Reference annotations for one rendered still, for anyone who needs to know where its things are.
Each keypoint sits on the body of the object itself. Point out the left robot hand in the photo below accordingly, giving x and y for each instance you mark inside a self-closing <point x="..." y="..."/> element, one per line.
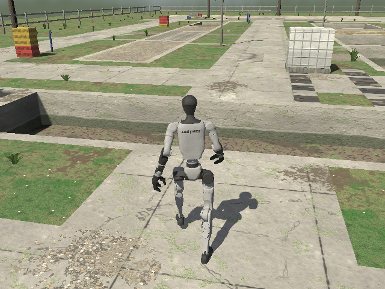
<point x="156" y="184"/>

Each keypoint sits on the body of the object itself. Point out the right robot hand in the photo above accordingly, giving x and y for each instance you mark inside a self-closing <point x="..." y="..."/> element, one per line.
<point x="217" y="161"/>

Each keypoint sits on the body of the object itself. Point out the robot right foot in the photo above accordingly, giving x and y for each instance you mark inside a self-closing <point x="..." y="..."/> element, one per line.
<point x="205" y="257"/>

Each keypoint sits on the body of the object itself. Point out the right robot upper arm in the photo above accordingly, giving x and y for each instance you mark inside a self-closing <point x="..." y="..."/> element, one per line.
<point x="209" y="126"/>

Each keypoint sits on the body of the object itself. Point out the robot left forearm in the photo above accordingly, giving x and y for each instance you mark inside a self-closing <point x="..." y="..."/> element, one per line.
<point x="161" y="164"/>

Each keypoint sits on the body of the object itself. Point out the humanoid robot torso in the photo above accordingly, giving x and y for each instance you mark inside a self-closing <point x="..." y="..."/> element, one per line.
<point x="192" y="144"/>

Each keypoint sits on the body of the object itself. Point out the robot right forearm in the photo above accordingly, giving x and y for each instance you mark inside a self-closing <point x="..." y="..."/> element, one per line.
<point x="220" y="153"/>

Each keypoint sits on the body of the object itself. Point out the left robot upper arm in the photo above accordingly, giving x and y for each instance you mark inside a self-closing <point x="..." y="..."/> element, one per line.
<point x="169" y="136"/>

